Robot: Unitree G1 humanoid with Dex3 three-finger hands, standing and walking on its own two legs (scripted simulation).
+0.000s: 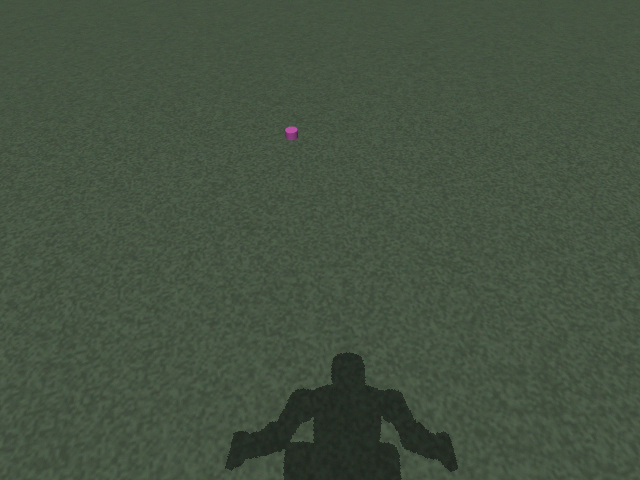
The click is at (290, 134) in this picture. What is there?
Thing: low tin
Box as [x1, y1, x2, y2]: [285, 126, 297, 139]
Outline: 287,127 285,129 286,138 295,139 297,137 296,128 291,126
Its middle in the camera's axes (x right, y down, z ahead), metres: -0.16 -0.59 +2.20
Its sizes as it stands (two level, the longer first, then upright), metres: 0.069 0.069 0.047
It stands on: the floor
